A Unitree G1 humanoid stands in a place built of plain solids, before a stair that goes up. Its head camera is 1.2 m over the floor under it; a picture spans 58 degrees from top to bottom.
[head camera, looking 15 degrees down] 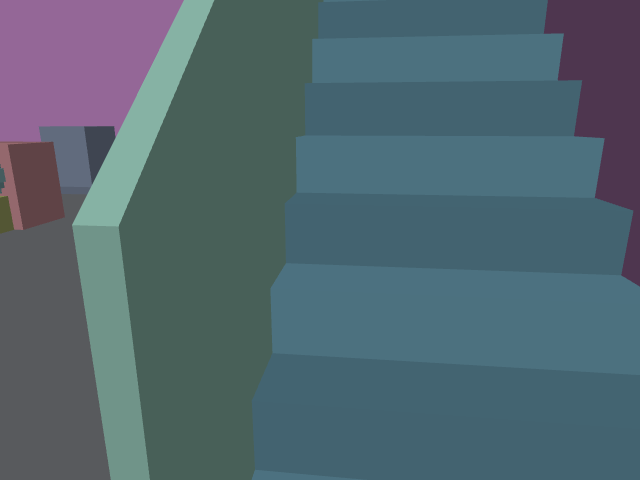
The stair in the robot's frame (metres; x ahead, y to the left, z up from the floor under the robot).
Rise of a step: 0.19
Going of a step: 0.22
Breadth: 1.00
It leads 7 degrees to the right of straight ahead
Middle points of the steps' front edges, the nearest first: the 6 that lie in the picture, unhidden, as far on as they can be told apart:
0.82 -0.34 0.58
1.04 -0.36 0.77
1.25 -0.39 0.97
1.47 -0.41 1.16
1.69 -0.44 1.35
1.91 -0.46 1.54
